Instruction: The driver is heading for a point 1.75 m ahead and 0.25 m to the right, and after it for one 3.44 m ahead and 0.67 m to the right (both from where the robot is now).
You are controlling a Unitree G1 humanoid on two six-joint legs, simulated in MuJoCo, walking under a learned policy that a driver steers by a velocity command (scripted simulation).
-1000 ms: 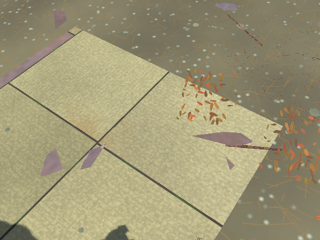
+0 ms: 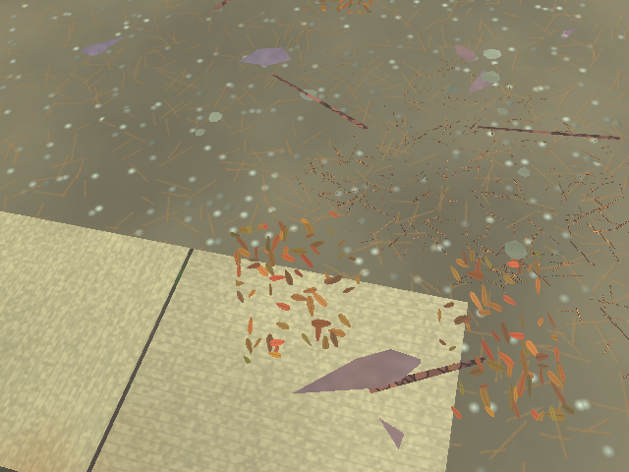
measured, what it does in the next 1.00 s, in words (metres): steps on the spot, turning right: left foot, then right foot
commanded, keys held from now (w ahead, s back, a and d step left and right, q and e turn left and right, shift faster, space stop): e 0.48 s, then no key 0.52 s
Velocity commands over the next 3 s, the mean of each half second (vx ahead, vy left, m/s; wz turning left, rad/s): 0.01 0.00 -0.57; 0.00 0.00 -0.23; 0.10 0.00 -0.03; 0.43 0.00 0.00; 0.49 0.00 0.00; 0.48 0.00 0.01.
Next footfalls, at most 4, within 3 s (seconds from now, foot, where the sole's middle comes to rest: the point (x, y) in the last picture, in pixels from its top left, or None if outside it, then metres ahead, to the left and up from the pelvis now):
0.22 left None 0.08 0.14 -0.78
0.64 right None -0.01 -0.11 -0.78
1.00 left None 0.07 0.11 -0.78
1.96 right None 0.35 -0.24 -0.78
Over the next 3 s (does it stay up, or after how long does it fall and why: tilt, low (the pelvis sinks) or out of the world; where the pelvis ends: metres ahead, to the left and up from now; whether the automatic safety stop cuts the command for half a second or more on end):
stays up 0.75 -0.25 -0.01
